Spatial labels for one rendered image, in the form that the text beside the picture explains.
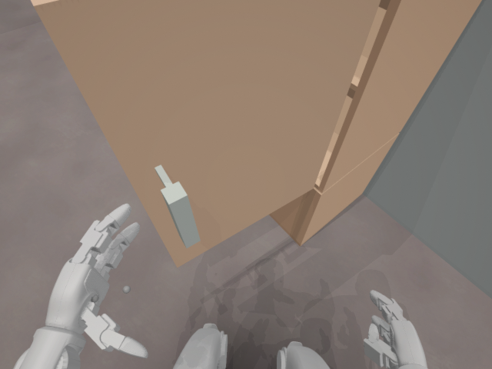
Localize handle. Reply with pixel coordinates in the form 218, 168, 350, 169
155, 165, 200, 248

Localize right robot thigh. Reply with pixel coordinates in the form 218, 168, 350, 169
277, 345, 330, 369

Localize robot right hand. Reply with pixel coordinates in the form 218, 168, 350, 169
364, 290, 427, 369

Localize robot thigh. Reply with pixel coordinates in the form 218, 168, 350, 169
173, 328, 228, 369
277, 345, 330, 369

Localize robot left hand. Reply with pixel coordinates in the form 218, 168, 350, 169
45, 204, 148, 358

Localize cupboard door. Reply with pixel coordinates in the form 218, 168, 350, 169
31, 0, 381, 268

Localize left robot forearm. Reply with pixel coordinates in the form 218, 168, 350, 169
13, 327, 86, 369

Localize left robot thigh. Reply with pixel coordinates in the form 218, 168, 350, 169
173, 328, 228, 369

